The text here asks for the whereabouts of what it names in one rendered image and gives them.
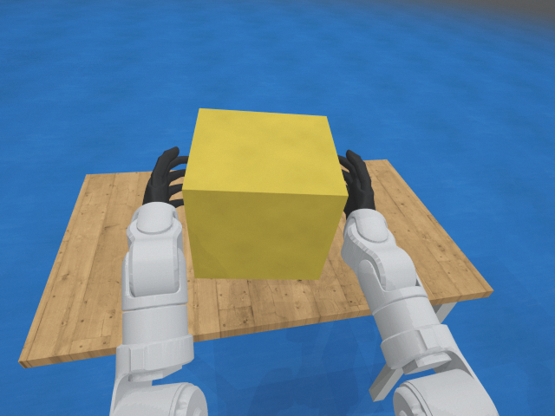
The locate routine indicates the robot right forearm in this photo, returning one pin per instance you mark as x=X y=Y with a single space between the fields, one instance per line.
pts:
x=412 y=337

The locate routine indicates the robot left forearm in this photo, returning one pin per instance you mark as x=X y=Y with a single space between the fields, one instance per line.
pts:
x=155 y=339

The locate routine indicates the carton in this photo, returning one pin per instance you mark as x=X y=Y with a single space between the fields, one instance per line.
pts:
x=263 y=195

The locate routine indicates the table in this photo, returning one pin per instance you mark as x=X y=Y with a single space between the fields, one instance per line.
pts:
x=79 y=316

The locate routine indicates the robot right upper arm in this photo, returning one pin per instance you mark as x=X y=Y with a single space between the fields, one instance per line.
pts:
x=450 y=393

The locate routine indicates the robot left upper arm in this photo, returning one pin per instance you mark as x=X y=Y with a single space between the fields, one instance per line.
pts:
x=177 y=399

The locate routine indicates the robot right hand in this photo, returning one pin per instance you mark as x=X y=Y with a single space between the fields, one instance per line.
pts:
x=361 y=194

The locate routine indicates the robot left hand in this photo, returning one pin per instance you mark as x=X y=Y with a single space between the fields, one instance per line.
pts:
x=158 y=189

